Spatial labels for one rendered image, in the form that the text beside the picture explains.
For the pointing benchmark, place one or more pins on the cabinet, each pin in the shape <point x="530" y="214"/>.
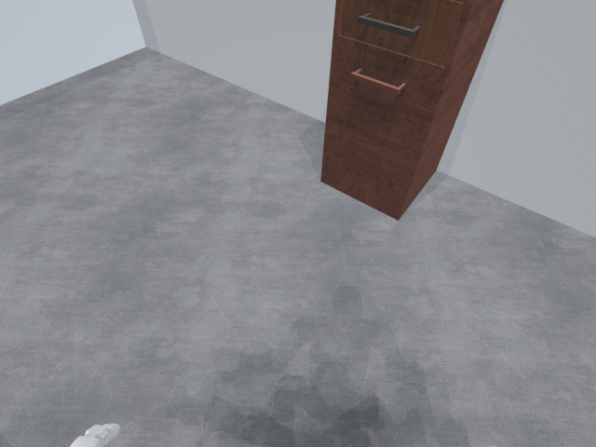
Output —
<point x="382" y="148"/>

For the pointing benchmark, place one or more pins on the drawer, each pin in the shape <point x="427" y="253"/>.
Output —
<point x="438" y="20"/>

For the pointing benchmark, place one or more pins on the left robot hand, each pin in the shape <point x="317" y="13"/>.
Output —
<point x="97" y="436"/>

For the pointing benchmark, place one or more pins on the handle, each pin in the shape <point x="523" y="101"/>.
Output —
<point x="365" y="19"/>
<point x="375" y="83"/>

